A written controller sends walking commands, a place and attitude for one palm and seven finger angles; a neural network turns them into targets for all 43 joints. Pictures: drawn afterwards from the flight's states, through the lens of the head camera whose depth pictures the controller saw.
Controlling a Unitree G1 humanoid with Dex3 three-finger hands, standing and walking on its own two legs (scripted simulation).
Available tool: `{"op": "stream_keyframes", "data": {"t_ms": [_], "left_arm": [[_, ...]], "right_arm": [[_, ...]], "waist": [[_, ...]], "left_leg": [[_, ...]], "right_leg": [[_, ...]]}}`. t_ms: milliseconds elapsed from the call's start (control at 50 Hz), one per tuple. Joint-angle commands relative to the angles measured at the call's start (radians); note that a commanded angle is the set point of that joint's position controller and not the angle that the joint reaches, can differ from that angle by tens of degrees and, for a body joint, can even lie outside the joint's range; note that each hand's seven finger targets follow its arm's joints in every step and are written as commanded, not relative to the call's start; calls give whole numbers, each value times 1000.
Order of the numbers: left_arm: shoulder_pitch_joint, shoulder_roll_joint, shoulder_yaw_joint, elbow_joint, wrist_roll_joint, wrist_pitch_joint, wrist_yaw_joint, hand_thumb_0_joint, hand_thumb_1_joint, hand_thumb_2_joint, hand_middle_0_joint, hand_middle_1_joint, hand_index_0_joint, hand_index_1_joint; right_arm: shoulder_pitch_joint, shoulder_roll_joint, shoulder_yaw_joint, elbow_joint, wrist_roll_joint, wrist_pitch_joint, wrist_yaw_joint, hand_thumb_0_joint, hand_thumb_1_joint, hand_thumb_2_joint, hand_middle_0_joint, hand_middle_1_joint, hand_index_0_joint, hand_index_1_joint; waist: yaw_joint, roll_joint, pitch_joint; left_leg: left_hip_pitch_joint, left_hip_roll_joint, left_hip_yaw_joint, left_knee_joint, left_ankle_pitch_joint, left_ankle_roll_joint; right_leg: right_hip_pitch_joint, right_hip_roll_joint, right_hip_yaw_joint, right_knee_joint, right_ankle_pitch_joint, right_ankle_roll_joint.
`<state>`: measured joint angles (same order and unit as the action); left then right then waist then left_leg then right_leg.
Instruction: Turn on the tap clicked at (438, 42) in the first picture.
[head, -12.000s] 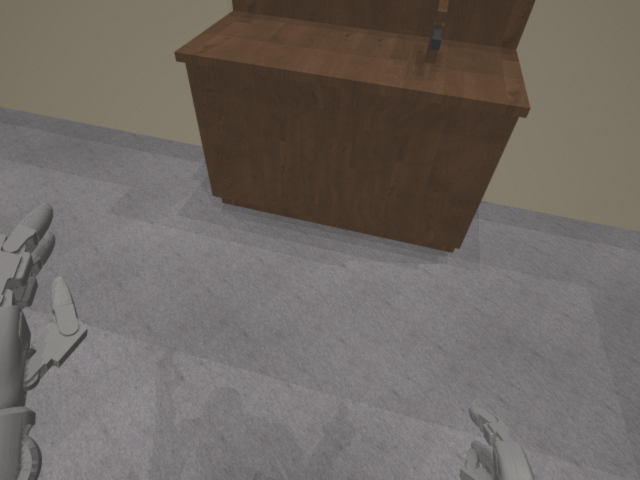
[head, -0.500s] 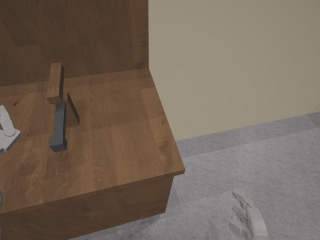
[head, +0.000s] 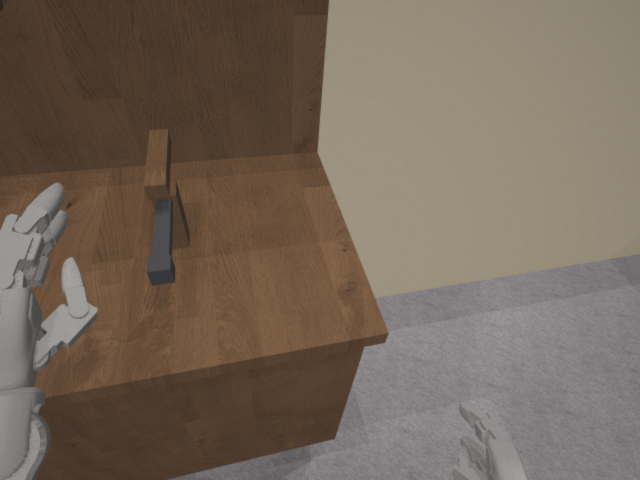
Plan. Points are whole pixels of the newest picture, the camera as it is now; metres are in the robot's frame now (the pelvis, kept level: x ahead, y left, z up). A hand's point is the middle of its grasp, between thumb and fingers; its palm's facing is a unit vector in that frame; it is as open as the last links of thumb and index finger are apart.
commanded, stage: come to a stop and stand still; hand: left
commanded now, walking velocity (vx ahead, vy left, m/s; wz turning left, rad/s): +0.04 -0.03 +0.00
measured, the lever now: (161, 270) +0.33 +0.24 +0.07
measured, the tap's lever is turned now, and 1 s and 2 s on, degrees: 0 0 0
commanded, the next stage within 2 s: look again from close up in 0.76 s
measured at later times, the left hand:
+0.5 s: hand (123, 274) +0.28 +0.25 +0.13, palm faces +0.28 -0.84 -0.46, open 7.4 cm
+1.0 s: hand (117, 280) +0.26 +0.24 +0.15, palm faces +0.31 -0.87 -0.39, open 7.4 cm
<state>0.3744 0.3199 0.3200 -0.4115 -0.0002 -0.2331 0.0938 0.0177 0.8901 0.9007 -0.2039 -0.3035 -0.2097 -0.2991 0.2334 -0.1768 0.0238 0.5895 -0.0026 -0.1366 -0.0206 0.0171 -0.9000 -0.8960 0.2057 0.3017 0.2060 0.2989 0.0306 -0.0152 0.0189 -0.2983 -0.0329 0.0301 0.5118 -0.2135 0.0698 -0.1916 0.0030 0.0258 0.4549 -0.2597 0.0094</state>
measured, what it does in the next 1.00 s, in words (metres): stands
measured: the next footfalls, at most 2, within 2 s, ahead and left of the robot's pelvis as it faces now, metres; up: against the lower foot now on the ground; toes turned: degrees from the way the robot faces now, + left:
none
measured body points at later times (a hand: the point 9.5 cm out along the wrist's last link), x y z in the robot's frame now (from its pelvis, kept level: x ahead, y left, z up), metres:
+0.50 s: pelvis +0.05 -0.01 +0.00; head +0.12 +0.02 +0.44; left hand +0.26 +0.29 +0.16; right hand +0.21 -0.24 -0.09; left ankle +0.06 +0.07 -0.74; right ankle +0.01 -0.15 -0.74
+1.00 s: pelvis +0.04 +0.00 +0.00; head +0.08 +0.02 +0.45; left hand +0.24 +0.29 +0.17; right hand +0.24 -0.22 -0.07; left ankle +0.06 +0.07 -0.74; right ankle +0.01 -0.14 -0.74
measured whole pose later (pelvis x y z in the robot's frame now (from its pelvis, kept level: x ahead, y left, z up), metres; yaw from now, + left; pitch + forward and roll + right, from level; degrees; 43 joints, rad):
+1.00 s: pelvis +0.04 +0.00 +0.00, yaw +1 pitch +1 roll -2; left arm 0.47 0.37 0.35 -0.51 -0.06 -0.19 0.06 0.02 0.89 0.90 -0.21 -0.30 -0.21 -0.30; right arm 0.16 -0.22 0.02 0.55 0.02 -0.08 -0.02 0.01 -0.90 -0.90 0.20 0.30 0.20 0.30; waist 0.01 -0.01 0.07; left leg -0.29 -0.04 0.03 0.51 -0.24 0.07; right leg -0.16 -0.01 -0.02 0.42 -0.27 0.04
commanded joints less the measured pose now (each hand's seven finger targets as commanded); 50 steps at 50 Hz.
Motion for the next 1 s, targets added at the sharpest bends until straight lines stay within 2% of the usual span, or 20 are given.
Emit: {"op": "stream_keyframes", "data": {"t_ms": [0,60,80,100,140,180,260,320,380,460,520,580,600,660,700,780,800,880,900,980], "left_arm": [[-144,218,142,-217,-14,-52,21,0,900,900,-200,-300,-200,-300],[-133,214,144,-236,-18,-60,19,0,900,900,-200,-300,-200,-300],[-1023,982,426,-508,50,-205,24,0,900,900,-200,-300,-200,-300],[-621,376,298,-161,31,-150,7,0,900,900,-200,-300,-200,-300],[-407,358,220,-61,8,-114,13,0,900,900,-200,-300,-200,-300],[-189,244,132,1,-35,-101,-10,0,900,900,-200,-300,-200,-300],[38,223,120,-121,-73,-105,-19,0,900,900,-200,-300,-200,-300],[9,298,199,-173,-83,-115,-2,0,900,900,-200,-300,-200,-300],[-80,415,292,-253,-77,-129,10,0,900,900,-200,-300,-200,-300],[-70,389,254,-339,-85,-140,3,0,900,900,-200,-300,-200,-300],[16,381,246,-405,-88,-133,8,0,900,900,-200,-300,-200,-300],[145,358,268,-369,-95,-113,9,0,900,900,-200,-300,-200,-300],[167,306,242,-358,-100,-118,1,0,900,900,-200,-300,-200,-300],[145,312,273,-255,-120,-105,-11,0,900,900,-200,-300,-200,-300],[149,253,238,-162,-117,-84,-16,0,900,900,-200,-300,-200,-300],[68,288,232,-208,-97,-55,-17,0,900,900,-200,-300,-200,-300],[85,227,179,-207,-93,-51,-25,0,900,900,-200,-300,-200,-300],[21,284,190,-348,-70,-36,-7,0,900,900,-200,-300,-200,-300],[29,227,144,-341,-71,-36,-11,0,900,900,-200,-300,-200,-300],[44,302,220,-343,-64,-25,10,0,900,900,-200,-300,-200,-300]], "right_arm": [[-114,-148,-61,-157,2,-46,-17,0,-900,-900,200,300,200,300],[-107,-139,-58,-158,5,-59,-15,0,-900,-900,200,300,200,300],[-29,-228,66,-197,77,-45,-77,0,-900,-900,200,300,200,300],[-80,-57,-2,-198,39,-76,-62,0,-900,-900,200,300,200,300],[-116,-170,-32,-147,3,-78,-9,0,-900,-900,200,300,200,300],[-79,-172,-43,-142,12,-77,17,0,-900,-900,200,300,200,300],[-67,-175,-64,-154,31,-76,51,0,-900,-900,200,300,200,300],[-84,-178,-67,-137,25,-70,40,0,-900,-900,200,300,200,300],[-120,-186,-64,-116,15,-63,26,0,-900,-900,200,300,200,300],[-65,-173,-58,-111,17,-71,33,0,-900,-900,200,300,200,300],[-37,-178,-68,-121,9,-77,54,0,-900,-900,200,300,200,300],[-53,-186,-80,-135,17,-72,65,0,-900,-900,200,300,200,300],[-36,-183,-80,-134,10,-62,64,0,-900,-900,200,300,200,300],[-54,-198,-86,-139,30,-39,47,0,-900,-900,200,300,200,300],[-62,-194,-87,-136,35,-20,32,0,-900,-900,200,300,200,300],[-125,-189,-82,-162,48,-4,13,0,-900,-900,200,300,200,300],[-109,-176,-73,-164,38,5,11,0,-900,-900,200,300,200,300],[-150,-175,-59,-189,40,3,0,0,-900,-900,200,300,200,300],[-134,-169,-54,-186,31,8,-2,0,-900,-900,200,300,200,300],[-138,-174,-55,-189,34,9,-16,0,-900,-900,200,300,200,300]], "waist": [[-17,70,-19],[-12,90,-66],[-77,428,-47],[-2,296,-100],[7,213,-34],[-3,151,-107],[10,-75,-90],[6,-129,-135],[-2,-5,-184],[-3,183,-268],[-5,215,-314],[-1,154,-292],[-5,108,-259],[-19,-17,-217],[-25,-61,-204],[-21,31,-206],[-23,14,-195],[-14,76,-189],[-20,52,-185],[-14,124,-167]], "left_leg": [[-35,124,-159,-215,-374,-18],[18,128,-158,-201,-249,-18],[-169,130,-173,-179,-527,17],[-146,222,-270,-238,-475,19],[-85,147,-181,-226,-408,-31],[35,114,-142,-132,-244,-51],[66,97,-98,-87,-88,-49],[93,94,-86,-74,60,-51],[125,88,-91,-60,165,-42],[218,82,-105,0,545,-27],[359,117,-131,36,770,-21],[362,128,-133,42,773,-35],[310,117,-116,41,719,-39],[170,83,-89,37,553,-46],[190,88,-76,7,539,-36],[244,124,-101,-43,521,-37],[227,128,-99,-42,484,-34],[173,119,-105,-48,359,-42],[158,119,-101,-51,327,-38],[132,127,-118,-86,229,-49]], "right_leg": [[-29,-10,26,-93,-142,-46],[10,-16,32,-86,-32,-43],[106,41,-38,128,-109,43],[-40,-1,-44,182,-194,-9],[-51,-1,-36,53,-67,-33],[-91,-39,25,-30,-7,-46],[-98,-75,44,-92,75,-45],[-57,-85,39,-68,190,-39],[-24,-94,59,-30,263,-42],[27,-86,18,64,446,-34],[-76,-66,-38,122,269,-14],[-95,-61,-51,82,233,-15],[-63,-65,-63,42,285,-17],[58,-100,-13,43,585,-28],[40,-91,-24,53,593,-18],[-12,-78,-14,38,372,-6],[-1,-79,-31,1,352,-8],[53,-96,12,-45,350,-26],[62,-92,-4,-55,341,-27],[54,-91,5,-72,237,-32]]}}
